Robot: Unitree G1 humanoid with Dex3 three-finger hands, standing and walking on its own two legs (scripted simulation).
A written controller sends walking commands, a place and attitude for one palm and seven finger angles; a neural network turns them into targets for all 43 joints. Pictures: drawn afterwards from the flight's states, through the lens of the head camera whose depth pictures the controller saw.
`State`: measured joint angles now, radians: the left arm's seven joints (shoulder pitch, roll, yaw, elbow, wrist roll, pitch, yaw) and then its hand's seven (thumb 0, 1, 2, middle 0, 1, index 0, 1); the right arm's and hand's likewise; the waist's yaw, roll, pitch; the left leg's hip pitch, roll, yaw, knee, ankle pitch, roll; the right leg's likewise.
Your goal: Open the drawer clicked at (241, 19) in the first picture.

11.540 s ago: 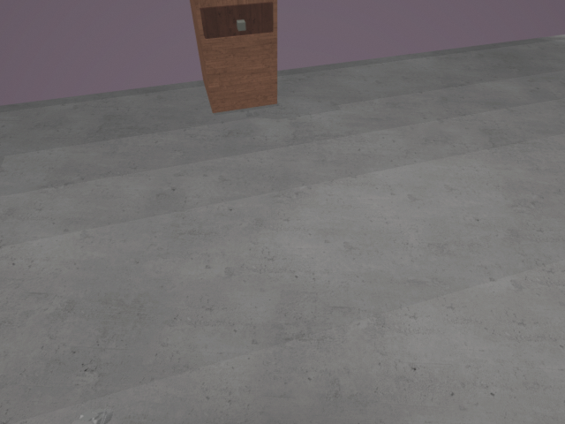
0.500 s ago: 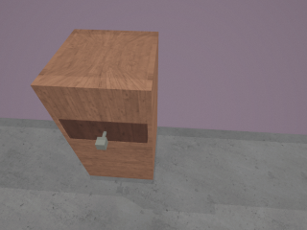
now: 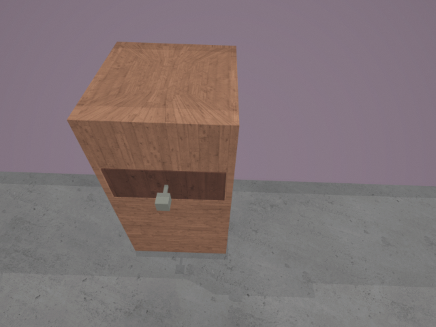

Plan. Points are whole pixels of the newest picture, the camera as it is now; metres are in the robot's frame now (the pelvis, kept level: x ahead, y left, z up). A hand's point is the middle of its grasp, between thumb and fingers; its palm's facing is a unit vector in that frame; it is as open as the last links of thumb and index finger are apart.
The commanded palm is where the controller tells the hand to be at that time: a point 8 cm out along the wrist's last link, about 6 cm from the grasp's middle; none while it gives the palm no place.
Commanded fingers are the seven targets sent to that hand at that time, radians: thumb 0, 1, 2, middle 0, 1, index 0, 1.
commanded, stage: come to a stop and stand still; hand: left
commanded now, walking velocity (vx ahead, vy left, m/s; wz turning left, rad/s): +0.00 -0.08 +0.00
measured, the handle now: (164, 196) +0.53 +0.20 -0.23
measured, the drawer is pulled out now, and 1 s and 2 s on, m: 0.00 0.00 0.00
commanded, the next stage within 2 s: look again from close up in 1.46 s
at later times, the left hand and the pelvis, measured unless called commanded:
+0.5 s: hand out of the picture -0.01 +0.10 -0.17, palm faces +0.06 -0.99 -0.14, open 7.3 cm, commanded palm none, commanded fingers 0.00 0.90 0.90 -0.20 -0.30 -0.20 -0.30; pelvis +0.02 -0.05 +0.00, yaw +1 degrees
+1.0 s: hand out of the picture +0.00 +0.16 -0.18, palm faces +0.03 -0.98 -0.18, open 7.4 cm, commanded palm none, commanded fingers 0.00 0.90 0.90 -0.20 -0.30 -0.20 -0.30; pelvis +0.00 -0.01 +0.00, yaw +0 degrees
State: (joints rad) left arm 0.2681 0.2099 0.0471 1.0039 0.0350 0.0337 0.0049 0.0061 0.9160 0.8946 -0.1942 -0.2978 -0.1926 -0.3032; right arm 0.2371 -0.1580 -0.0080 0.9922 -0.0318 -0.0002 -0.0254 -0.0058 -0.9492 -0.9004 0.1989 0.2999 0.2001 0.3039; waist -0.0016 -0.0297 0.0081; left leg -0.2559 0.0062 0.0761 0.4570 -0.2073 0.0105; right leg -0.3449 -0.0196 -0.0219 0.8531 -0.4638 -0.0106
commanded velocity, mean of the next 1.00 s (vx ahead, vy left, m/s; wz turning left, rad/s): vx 0.00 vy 0.00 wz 0.00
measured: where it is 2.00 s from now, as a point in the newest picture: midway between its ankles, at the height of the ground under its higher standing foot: outside the picture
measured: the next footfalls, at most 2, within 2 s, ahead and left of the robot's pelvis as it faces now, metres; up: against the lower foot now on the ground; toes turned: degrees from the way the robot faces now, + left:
right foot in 0.10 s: +0.02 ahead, -0.10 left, +0.00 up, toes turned -4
